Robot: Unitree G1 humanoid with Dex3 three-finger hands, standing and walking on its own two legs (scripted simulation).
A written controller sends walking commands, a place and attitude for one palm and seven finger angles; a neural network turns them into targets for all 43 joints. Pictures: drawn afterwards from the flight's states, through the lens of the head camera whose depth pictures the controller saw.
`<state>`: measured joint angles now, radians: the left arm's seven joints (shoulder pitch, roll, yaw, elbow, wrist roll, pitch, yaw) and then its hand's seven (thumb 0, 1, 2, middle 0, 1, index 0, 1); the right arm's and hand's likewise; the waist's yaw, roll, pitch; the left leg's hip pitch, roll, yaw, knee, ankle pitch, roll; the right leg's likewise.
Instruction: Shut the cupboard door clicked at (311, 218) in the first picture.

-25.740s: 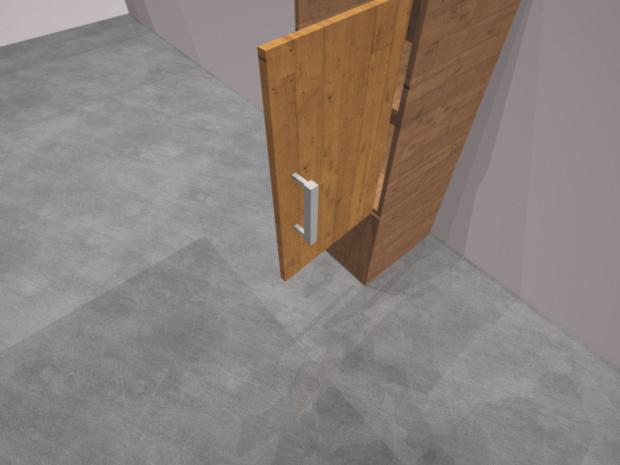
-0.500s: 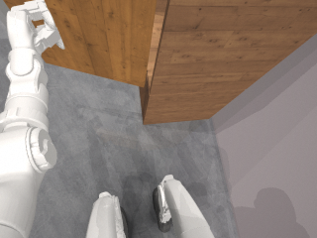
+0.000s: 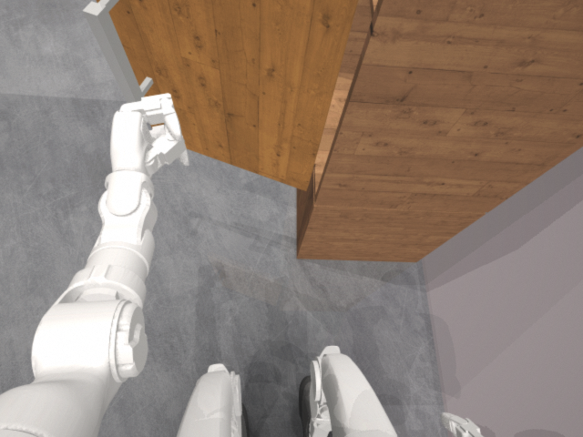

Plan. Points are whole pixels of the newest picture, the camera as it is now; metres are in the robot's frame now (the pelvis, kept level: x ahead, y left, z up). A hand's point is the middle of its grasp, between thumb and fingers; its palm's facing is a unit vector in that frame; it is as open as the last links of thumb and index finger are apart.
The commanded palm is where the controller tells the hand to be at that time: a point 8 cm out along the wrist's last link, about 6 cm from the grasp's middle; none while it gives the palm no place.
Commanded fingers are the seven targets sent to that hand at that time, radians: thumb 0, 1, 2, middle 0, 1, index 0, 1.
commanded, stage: draw the hand back to the body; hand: left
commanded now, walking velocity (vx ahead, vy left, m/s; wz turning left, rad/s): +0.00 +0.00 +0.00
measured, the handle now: (125, 54) +0.66 +0.20 +0.03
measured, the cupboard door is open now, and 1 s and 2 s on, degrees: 71 71 71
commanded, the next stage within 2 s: step back with the hand held close in 1.66 s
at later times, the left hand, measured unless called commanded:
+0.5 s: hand (112, 167) +0.40 +0.16 +0.12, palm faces +0.00 -1.00 -0.05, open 3.1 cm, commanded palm +0.36 +0.21 +0.13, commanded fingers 0.00 0.90 0.90 -1.25 -1.44 -1.25 -1.44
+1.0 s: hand out of the picture +0.30 +0.23 +0.22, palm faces +0.33 -0.89 -0.31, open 4.0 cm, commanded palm +0.25 +0.27 +0.24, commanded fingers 0.00 0.90 0.90 -0.56 -0.69 -0.56 -0.69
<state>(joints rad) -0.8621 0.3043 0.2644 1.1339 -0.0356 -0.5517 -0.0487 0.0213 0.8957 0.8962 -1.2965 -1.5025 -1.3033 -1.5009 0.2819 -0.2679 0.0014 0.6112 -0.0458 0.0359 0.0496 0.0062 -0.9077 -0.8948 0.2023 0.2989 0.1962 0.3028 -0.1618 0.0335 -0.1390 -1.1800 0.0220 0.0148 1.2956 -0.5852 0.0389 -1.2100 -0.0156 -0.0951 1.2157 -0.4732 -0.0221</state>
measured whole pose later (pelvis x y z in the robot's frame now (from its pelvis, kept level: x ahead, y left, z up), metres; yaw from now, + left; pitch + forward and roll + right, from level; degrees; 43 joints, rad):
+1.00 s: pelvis +0.05 +0.00 +0.12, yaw +1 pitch -1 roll -1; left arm 0.20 0.30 0.16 -0.06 -0.06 -0.05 0.09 0.02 0.89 0.90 -0.82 -0.98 -0.82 -0.98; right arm 0.16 -0.21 0.05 0.57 0.02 -0.03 -0.08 0.01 -0.90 -0.89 0.20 0.30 0.20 0.30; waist 0.06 0.06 -0.01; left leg -0.12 -0.01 0.03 0.44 -0.31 0.03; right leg -0.18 -0.01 -0.07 0.44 -0.24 -0.01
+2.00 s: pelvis +0.03 +0.01 +0.12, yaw +0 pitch +1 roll -1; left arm 0.52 0.36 0.38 -0.37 -0.06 -0.17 0.13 0.02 0.89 0.89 -0.21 -0.30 -0.21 -0.30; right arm 0.19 -0.26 -0.01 0.61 0.01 -0.03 -0.08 0.02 -0.90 -0.89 0.21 0.30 0.20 0.30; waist 0.01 0.08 -0.01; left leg -0.20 -0.01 0.06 0.48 -0.30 0.05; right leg -0.24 0.00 -0.05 0.42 -0.19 0.00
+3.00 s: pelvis -0.09 +0.00 +0.09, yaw +4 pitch +1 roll -2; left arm 0.51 0.44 0.53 -0.49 -0.01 -0.28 0.15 0.02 0.88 0.89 -0.21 -0.30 -0.22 -0.30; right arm 0.24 -0.22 -0.02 0.61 0.00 -0.10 -0.08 0.02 -0.90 -0.89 0.20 0.30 0.20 0.30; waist -0.01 0.01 0.01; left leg -0.53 0.04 0.05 0.74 -0.23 0.05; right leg -0.41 0.07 0.10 0.70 -0.32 0.03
